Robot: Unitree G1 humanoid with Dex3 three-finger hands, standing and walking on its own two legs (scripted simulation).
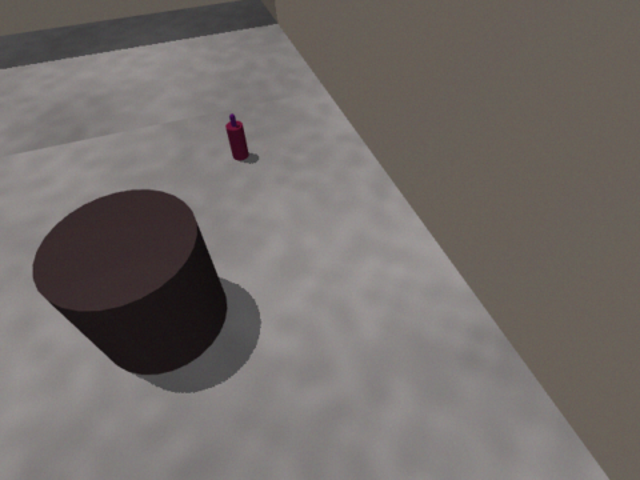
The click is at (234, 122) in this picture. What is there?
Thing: necked bottle
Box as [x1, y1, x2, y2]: [226, 114, 248, 159]
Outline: 230,114 231,121 226,124 226,129 232,154 235,159 243,159 247,157 248,153 241,122 235,120 233,114
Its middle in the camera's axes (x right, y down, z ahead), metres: -0.43 -0.52 +1.92
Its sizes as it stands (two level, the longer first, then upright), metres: 0.081 0.081 0.240
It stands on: the floor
